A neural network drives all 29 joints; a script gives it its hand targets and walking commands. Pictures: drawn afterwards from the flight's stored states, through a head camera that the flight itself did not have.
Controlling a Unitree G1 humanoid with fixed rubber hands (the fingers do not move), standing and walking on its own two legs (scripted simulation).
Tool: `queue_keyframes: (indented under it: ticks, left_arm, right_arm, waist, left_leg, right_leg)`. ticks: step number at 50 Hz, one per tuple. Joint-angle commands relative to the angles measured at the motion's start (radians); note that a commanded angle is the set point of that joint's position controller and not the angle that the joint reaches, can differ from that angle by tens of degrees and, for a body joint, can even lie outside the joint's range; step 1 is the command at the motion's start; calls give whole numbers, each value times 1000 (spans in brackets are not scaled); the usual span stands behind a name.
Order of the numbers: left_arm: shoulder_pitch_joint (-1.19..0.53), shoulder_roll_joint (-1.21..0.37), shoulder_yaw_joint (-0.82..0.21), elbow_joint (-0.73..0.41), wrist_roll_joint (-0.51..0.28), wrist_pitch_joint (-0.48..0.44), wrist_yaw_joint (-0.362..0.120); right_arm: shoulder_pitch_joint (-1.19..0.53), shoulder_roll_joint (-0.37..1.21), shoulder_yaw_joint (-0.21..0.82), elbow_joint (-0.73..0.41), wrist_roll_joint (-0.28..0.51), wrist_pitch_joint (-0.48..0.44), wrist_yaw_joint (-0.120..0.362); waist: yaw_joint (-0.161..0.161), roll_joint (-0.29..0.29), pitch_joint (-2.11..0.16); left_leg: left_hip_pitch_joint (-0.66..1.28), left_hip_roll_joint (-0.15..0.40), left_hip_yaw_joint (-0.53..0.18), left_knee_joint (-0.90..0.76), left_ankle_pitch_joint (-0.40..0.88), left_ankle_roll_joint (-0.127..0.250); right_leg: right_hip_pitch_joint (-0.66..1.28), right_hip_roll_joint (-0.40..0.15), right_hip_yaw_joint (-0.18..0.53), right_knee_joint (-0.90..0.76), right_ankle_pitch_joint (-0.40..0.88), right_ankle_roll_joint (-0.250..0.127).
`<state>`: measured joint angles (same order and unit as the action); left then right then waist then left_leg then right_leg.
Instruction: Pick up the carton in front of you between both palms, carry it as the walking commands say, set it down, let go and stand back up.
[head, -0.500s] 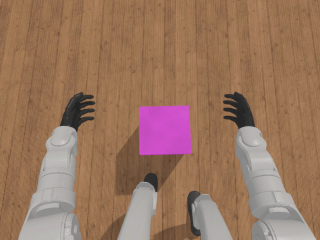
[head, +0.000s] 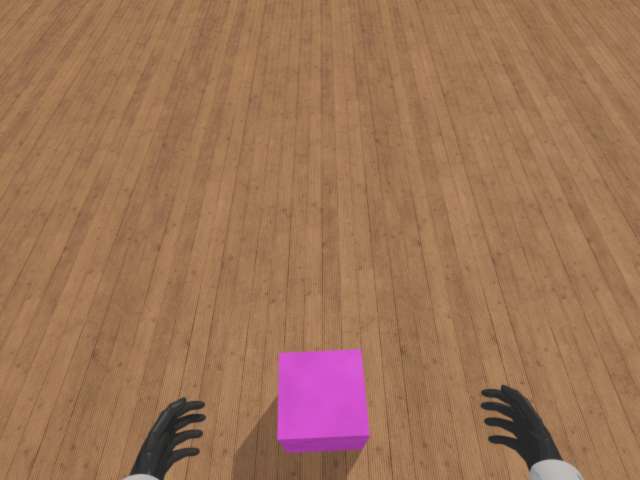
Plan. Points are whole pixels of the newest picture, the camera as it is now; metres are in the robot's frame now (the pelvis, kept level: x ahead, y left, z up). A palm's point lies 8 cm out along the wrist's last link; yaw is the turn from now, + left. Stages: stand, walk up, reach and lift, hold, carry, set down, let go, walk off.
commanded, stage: let go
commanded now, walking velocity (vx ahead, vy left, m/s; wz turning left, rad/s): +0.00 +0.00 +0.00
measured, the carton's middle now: (322, 403) +0.37 +0.05 -0.64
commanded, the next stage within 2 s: stand in 0.52 s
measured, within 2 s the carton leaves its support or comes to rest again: neither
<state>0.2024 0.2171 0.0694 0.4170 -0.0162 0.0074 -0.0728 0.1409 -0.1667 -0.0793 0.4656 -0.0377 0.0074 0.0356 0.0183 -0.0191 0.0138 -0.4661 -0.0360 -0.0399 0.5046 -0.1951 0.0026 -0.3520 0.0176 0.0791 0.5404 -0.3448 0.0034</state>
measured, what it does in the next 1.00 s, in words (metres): stands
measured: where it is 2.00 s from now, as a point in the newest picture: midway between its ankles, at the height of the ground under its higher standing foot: outside the picture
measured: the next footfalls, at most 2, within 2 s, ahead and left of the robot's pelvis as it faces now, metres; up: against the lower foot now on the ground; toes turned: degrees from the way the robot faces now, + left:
none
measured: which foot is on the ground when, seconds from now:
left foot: down 0.00-1.00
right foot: down 0.00-1.00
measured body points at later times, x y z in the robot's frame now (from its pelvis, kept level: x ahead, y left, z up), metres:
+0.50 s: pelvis +0.01 -0.01 +0.01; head +0.03 -0.01 +0.45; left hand +0.19 +0.23 -0.07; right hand +0.18 -0.25 -0.07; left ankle +0.03 +0.12 -0.73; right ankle -0.05 -0.12 -0.73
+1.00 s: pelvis +0.02 +0.02 +0.00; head +0.03 +0.04 +0.45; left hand +0.16 +0.30 -0.11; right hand +0.13 -0.28 -0.09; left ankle +0.03 +0.12 -0.73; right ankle -0.05 -0.12 -0.73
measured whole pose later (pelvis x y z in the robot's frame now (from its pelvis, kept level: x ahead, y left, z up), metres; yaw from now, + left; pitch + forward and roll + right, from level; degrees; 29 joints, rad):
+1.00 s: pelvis +0.02 +0.02 +0.00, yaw -3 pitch +0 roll +0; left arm 0.22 0.34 0.04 0.73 0.04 0.01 0.03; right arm 0.16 -0.32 -0.03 0.84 -0.04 0.00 -0.03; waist -0.01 -0.04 0.00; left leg -0.25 -0.03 0.01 0.53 -0.27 0.03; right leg -0.11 0.02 0.13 0.47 -0.36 0.02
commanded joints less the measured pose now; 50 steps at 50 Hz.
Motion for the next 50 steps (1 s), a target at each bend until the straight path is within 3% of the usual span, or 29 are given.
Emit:
queue_keyframes:
  ticks: [1, 2, 6, 9, 10, 12, 13, 15, 16, 17, 18, 19, 20, 22, 24, 25, 26, 27, 29, 32, 33, 35, 37, 39, 41, 45, 46, 49, 50]
  left_arm:
    - [1, 77, 19, -98, -6, -3, 10]
    - [21, 89, 22, -125, 3, 0, 16]
    - [16, 134, 43, -90, 35, 32, 11]
    - [49, 91, 3, -57, 5, 62, 7]
    - [-19, 78, -4, -127, 15, 62, 7]
    - [13, 102, 26, -69, 24, 74, 8]
    - [-20, 144, 40, -108, 28, 75, -1]
    - [29, 115, 21, -85, 27, 89, 6]
    - [-20, 104, 9, -78, 23, 93, 7]
    - [17, 72, 15, -70, 15, 97, 11]
    - [32, 122, 30, -77, 38, 95, 11]
    - [35, 114, 48, -72, 37, 94, 6]
    - [27, 95, 6, -47, 35, 100, 5]
    - [25, 161, 19, -127, 60, 138, 33]
    - [9, 93, -12, -87, 46, 145, 58]
    - [-14, 121, 11, -138, 32, 143, 56]
    - [21, 219, 38, 20, 38, 90, 85]
    - [37, 241, 39, 40, 51, 68, 96]
    - [-22, 217, 33, 31, 64, 47, 92]
    - [-17, 198, 20, 74, 65, 22, 85]
    - [-10, 199, 28, 88, 59, 15, 87]
    - [-5, 176, 14, 110, 54, 2, 90]
    - [38, 245, 30, 145, 56, 5, 98]
    - [23, 234, 24, 167, 47, 5, 102]
    - [64, 230, 20, 184, 45, 0, 109]
    - [11, 237, 12, 214, 62, -1, 106]
    - [37, 242, 7, 232, 57, -9, 106]
    - [-20, 244, -1, 251, 60, -6, 102]
    - [18, 255, 10, 266, 58, -11, 103]
  right_arm:
    - [33, -84, 21, -101, 23, -14, 10]
    - [40, -98, 38, -97, 25, -12, 12]
    - [34, -128, 14, -115, 34, 14, 17]
    - [101, -110, 43, -86, 29, 42, 15]
    - [-16, -124, 42, -147, 30, 36, 19]
    - [18, -122, 43, -119, 25, 54, 15]
    - [68, -135, 22, -112, 19, 61, 13]
    - [17, -141, 18, -117, 18, 65, 14]
    - [37, -104, 47, -128, 27, 65, 13]
    - [38, -109, 36, -107, 7, 76, 10]
    - [67, -144, 11, -94, -1, 85, 6]
    - [22, -132, 13, -134, 12, 85, 11]
    - [42, -96, 15, -134, 16, 83, 12]
    - [112, -139, 16, -73, 49, 53, -4]
    - [71, -117, 37, -72, 46, 38, -22]
    - [64, -132, 15, -106, 37, 32, -29]
    - [17, -237, 7, 77, -19, 35, -58]
    - [-3, -258, -1, 77, -20, 34, -59]
    - [-8, -243, -5, 96, -11, 23, -59]
    - [-9, -250, -6, 161, -19, -2, -59]
    - [3, -261, -8, 189, -12, 0, -56]
    - [-6, -265, -2, 219, -15, -8, -64]
    - [-14, -260, 6, 232, -9, -9, -59]
    - [2, -285, -9, 249, -12, -19, -66]
    - [16, -284, 12, 282, -11, -21, -67]
    - [9, -330, 6, 289, 0, -16, -72]
    - [-27, -319, 7, 302, -3, -12, -71]
    - [-19, -343, 5, 325, -7, -19, -72]
    - [-9, -330, 11, 329, -6, -19, -69]
  waist:
    - [-17, -14, -165]
    - [0, -7, -86]
    - [-18, 14, -3]
    - [-25, -53, 20]
    - [-11, -22, -50]
    - [9, -41, 25]
    - [-32, -36, -6]
    - [6, -20, -28]
    - [-39, -27, 19]
    - [0, -42, 7]
    - [-9, -29, -5]
    - [18, -20, -24]
    - [-29, -49, 32]
    - [-7, 84, -30]
    - [-3, 21, -62]
    - [-36, -44, -121]
    - [9, -106, -77]
    - [20, -97, -32]
    - [-24, -20, -38]
    - [-20, 19, 8]
    - [-17, -17, -56]
    - [-16, 59, -72]
    - [0, -44, -99]
    - [-28, 37, -89]
    - [-15, 89, -127]
    - [-40, 71, -79]
    - [-18, 57, -79]
    - [-34, -26, -56]
    - [-23, 50, -99]
  left_leg:
    - [497, -15, 41, -43, 265, -22]
    - [493, -10, 37, -53, 232, -21]
    - [469, -13, 49, -74, 175, -20]
    - [576, -14, 46, -44, 245, -19]
    - [610, -15, 42, -44, 223, -22]
    - [511, -23, 52, -57, 220, -18]
    - [541, -27, 63, -66, 213, -11]
    - [573, -31, 55, -56, 274, -16]
    - [551, -25, 55, -56, 215, -11]
    - [535, -21, 61, -66, 230, -17]
    - [578, -18, 55, -53, 240, -20]
    - [562, -10, 45, -54, 240, -13]
    - [582, -24, 53, -69, 232, -12]
    - [523, -40, 61, -41, 241, -33]
    - [463, -34, 46, -35, 263, -18]
    - [532, -33, 47, -28, 286, -15]
    - [349, 80, 25, -4, 206, -20]
    - [306, 66, 25, 3, 108, -19]
    - [301, 62, 27, -4, 21, -26]
    - [292, 76, 11, -10, 67, -7]
    - [320, 100, 8, -13, 89, -6]
    - [296, 110, -15, -25, 210, 11]
    - [335, 104, 5, 5, 257, 2]
    - [345, 114, -3, 14, 348, 19]
    - [392, 129, -21, 7, 430, 20]
    - [314, 138, -35, -40, 246, 24]
    - [344, 127, -48, -45, 226, 25]
    - [334, 133, -56, -71, 178, 29]
    - [346, 143, -73, -79, 118, 26]
  right_leg:
    - [-60, -3, -47, -184, 265, 14]
    - [-58, -16, -32, -203, 225, 5]
    - [12, -21, -26, -225, 194, 19]
    - [-48, -27, -15, -242, 250, 11]
    - [-23, -26, -33, -229, 195, 7]
    - [-4, -34, -7, -237, 283, 14]
    - [32, -18, -21, -227, 295, 29]
    - [35, -11, -31, -221, 284, 17]
    - [4, -18, -22, -231, 279, 18]
    - [31, -20, -26, -222, 313, 19]
    - [71, -4, -27, -197, 339, 25]
    - [78, -2, -35, -198, 289, 21]
    - [-3, -7, -28, -218, 288, 21]
    - [126, 12, -35, -165, 362, 12]
    - [127, 5, -19, -134, 496, 29]
    - [122, 13, -37, -126, 511, 32]
    - [118, -24, -14, -139, 261, 44]
    - [118, -26, -13, -166, 196, 38]
    - [77, -55, 54, -192, 37, 15]
    - [49, -44, 46, -159, 137, 6]
    - [82, -47, 31, -143, 159, 17]
    - [115, -52, 45, -113, 215, 4]
    - [127, -50, 30, -104, 333, 14]
    - [136, -63, 46, -95, 399, 4]
    - [146, -54, 26, -49, 414, 10]
    - [154, -59, 33, -106, 258, 4]
    - [144, -53, 37, -119, 279, 8]
    - [132, -67, 38, -123, 224, 6]
    - [171, -55, 47, -129, 192, 0]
